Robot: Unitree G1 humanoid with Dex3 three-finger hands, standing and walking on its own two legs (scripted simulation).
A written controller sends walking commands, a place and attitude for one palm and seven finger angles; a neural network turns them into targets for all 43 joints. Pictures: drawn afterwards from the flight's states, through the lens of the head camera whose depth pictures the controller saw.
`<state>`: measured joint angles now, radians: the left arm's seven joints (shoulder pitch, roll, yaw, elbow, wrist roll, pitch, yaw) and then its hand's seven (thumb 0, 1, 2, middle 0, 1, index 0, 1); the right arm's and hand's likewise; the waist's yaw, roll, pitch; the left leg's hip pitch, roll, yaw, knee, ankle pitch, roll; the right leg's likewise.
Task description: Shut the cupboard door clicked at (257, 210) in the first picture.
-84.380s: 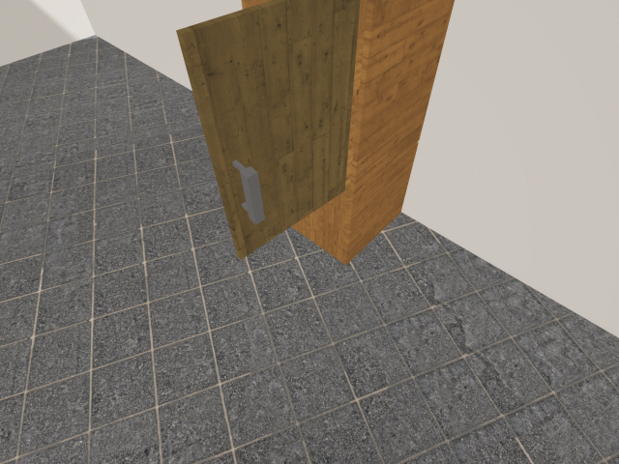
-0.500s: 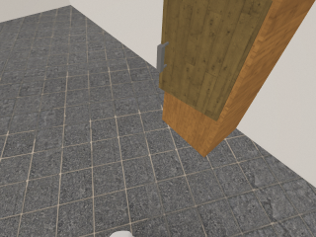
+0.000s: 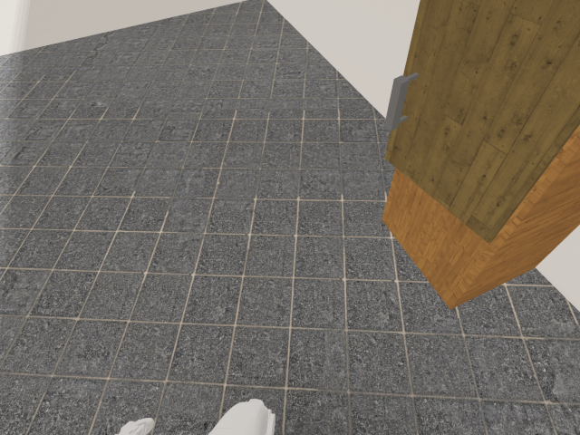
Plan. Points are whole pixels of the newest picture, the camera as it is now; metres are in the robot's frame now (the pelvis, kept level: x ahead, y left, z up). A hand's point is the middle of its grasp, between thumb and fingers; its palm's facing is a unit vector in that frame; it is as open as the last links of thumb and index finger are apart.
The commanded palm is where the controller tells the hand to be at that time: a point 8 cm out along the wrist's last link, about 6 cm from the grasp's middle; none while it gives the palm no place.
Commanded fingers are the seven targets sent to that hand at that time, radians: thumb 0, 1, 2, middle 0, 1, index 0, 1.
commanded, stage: walk to a spot facing it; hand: left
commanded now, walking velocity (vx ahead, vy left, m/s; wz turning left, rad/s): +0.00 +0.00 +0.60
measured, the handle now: (402, 101) +0.90 -0.26 -0.09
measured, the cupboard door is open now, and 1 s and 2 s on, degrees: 9 9 9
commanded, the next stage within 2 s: turn to face it in 1.54 s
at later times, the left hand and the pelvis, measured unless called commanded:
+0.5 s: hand out of the picture +0.02 +0.23 -0.15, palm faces +0.33 -0.90 -0.30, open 7.4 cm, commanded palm none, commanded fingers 0.00 0.90 0.90 -0.20 -0.30 -0.20 -0.30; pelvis +0.02 -0.01 +0.00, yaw +19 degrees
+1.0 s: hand out of the picture -0.03 +0.10 -0.16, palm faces +0.71 -0.68 -0.17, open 7.4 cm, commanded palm none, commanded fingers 0.00 0.90 0.90 -0.20 -0.30 -0.20 -0.30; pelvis +0.13 +0.04 +0.00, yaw +40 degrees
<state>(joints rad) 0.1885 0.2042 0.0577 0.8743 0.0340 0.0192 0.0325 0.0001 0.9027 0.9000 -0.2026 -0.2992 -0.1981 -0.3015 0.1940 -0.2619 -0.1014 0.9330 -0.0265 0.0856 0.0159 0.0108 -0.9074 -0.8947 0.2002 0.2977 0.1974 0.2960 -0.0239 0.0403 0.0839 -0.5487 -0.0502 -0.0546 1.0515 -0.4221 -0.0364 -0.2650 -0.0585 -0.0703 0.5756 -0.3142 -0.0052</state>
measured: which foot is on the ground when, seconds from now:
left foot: up 0.00-0.20, down 0.22-0.52, up 0.54-1.00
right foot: down 0.00-0.22, up 0.24-0.50, down 0.52-1.00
